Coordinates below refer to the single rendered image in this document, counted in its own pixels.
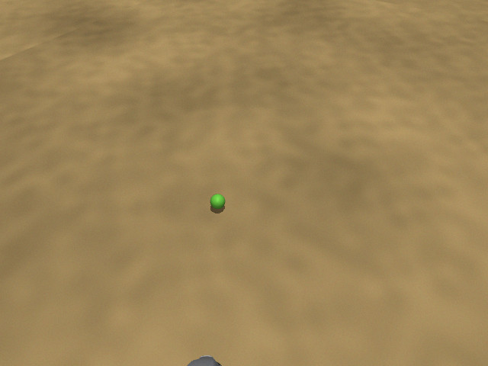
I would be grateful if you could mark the ball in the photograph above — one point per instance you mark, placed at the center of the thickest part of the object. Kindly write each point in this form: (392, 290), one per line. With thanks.
(217, 201)

